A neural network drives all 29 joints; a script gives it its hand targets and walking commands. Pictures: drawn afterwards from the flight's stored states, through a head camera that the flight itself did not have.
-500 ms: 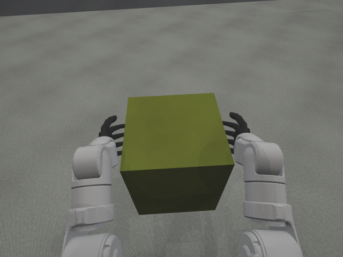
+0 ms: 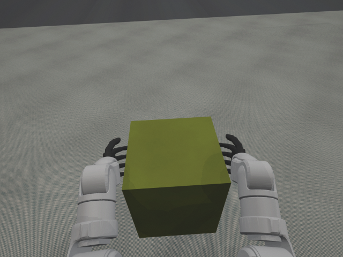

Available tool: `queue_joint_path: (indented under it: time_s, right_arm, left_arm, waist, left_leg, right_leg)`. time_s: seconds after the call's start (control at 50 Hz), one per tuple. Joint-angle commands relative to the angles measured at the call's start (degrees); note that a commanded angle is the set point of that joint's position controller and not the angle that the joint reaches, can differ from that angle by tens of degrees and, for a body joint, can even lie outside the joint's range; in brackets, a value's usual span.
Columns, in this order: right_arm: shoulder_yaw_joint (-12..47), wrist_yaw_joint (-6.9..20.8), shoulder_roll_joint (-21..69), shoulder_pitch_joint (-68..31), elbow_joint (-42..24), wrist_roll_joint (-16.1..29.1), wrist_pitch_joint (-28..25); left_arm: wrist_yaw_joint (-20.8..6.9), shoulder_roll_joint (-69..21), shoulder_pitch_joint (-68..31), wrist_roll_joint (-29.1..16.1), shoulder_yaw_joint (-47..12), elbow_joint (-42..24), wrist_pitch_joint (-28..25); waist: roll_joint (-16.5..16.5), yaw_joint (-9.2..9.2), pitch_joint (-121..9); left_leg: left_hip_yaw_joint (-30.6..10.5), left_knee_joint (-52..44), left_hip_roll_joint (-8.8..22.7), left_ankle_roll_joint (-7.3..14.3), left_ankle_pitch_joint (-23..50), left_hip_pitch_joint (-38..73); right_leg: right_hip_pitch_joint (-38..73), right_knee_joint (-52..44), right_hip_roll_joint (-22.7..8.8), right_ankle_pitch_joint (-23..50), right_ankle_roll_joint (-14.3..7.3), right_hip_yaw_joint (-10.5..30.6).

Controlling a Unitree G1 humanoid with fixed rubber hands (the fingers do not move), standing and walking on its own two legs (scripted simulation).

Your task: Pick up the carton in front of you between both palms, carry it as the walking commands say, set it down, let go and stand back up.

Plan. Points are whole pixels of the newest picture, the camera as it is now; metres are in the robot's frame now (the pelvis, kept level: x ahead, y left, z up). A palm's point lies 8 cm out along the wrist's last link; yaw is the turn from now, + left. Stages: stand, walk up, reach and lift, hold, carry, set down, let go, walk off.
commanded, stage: carry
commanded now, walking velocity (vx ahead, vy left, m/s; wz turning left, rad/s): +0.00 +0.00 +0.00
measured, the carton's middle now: (174, 178) +0.32 +0.00 +0.00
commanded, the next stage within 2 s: hold in 0.98 s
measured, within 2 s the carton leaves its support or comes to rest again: neither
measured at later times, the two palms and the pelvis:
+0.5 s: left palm (114, 190) +0.27 +0.14 +0.04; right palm (240, 186) +0.27 -0.15 +0.04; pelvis -0.01 -0.01 +0.00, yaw +0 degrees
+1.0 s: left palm (113, 186) +0.28 +0.15 +0.04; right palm (239, 183) +0.28 -0.15 +0.04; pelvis -0.01 -0.01 +0.00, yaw +0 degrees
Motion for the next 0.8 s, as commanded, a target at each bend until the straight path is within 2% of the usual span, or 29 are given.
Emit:
queue_joint_path:
  time_s: [0.0,0.12,0.24,0.36,0.42,0.52,0.56,0.62,0.68,0.78]
  right_arm:
    - [36.41,10.80,54.60,-32.65,-4.73,16.08,-4.59]
    - [35.12,13.63,53.66,-23.68,-1.78,12.40,-8.60]
    - [32.09,15.57,52.66,-19.57,2.28,8.12,-14.62]
    - [30.32,17.22,53.75,-17.15,7.12,7.28,-20.71]
    - [31.65,17.65,54.99,-17.64,6.54,7.90,-22.80]
    - [36.69,17.01,56.80,-21.54,0.18,10.77,-21.95]
    - [35.94,16.50,54.99,-19.60,1.12,10.24,-20.36]
    - [32.64,16.18,51.96,-15.80,3.47,7.65,-19.52]
    - [31.28,16.30,52.04,-15.86,5.03,6.90,-19.64]
    - [31.69,16.75,53.98,-18.12,5.12,7.81,-20.02]
  left_arm:
    - [-10.90,-56.27,-34.71,-17.00,-37.47,-7.09,-4.41]
    - [-13.55,-54.27,-24.54,-12.41,-35.08,-3.84,-8.73]
    - [-15.69,-52.15,-20.66,-7.93,-31.93,0.16,-14.87]
    - [-17.81,-53.24,-18.80,-7.33,-30.27,5.19,-20.91]
    - [-18.45,-54.57,-19.37,-8.21,-31.61,5.14,-23.00]
    - [-17.91,-56.31,-23.57,-10.94,-36.26,-1.69,-22.20]
    - [-17.39,-54.77,-21.03,-10.22,-35.19,-0.33,-20.49]
    - [-17.17,-51.87,-16.43,-7.60,-31.49,2.92,-19.67]
    - [-17.23,-51.84,-17.12,-6.85,-30.45,3.62,-19.87]
    - [-17.55,-53.85,-19.74,-7.79,-30.99,3.57,-20.10]
  waist:
    - [0.45,-0.24,-15.28]
    - [-0.47,-0.33,-16.95]
    - [-0.61,-0.38,-12.31]
    - [0.02,-0.27,-11.51]
    - [-0.15,-0.26,-12.33]
    - [-1.16,-0.35,-13.48]
    - [-1.36,-0.38,-13.33]
    - [-1.22,-0.44,-13.66]
    - [-0.66,-0.45,-12.55]
    - [-0.12,-0.32,-10.79]
  left_leg:
    - [-5.75,-3.90,7.04,1.60,8.33,3.17]
    - [-5.52,-3.33,7.09,1.55,8.93,3.68]
    - [-5.52,-4.27,6.98,1.63,5.69,1.07]
    - [-5.56,-4.36,6.62,1.65,4.71,0.52]
    - [-5.41,-4.17,6.47,1.59,4.65,0.81]
    - [-5.25,-4.29,6.19,1.49,3.49,1.08]
    - [-5.16,-4.44,6.08,1.55,2.55,0.95]
    - [-4.94,-4.20,6.19,1.37,3.78,0.87]
    - [-5.10,-4.48,6.56,1.20,5.03,0.38]
    - [-5.33,-5.06,6.71,1.31,4.49,-0.70]
  right_leg:
    - [7.68,-4.87,-9.75,10.91,-0.38,8.83]
    - [8.89,-4.40,-9.86,13.02,-0.26,8.73]
    - [6.12,-6.33,-9.88,7.52,0.18,9.21]
    - [4.63,-8.02,-10.25,3.02,0.20,10.44]
    - [4.63,-8.37,-10.32,2.25,0.25,10.69]
    - [4.87,-9.35,-10.45,-0.99,0.41,10.98]
    - [4.73,-10.04,-10.54,-2.74,0.40,11.13]
    - [5.69,-9.85,-10.60,-0.16,0.40,10.76]
    - [5.39,-8.73,-10.23,2.37,0.45,9.91]
    - [4.45,-8.57,-10.02,1.56,0.50,9.70]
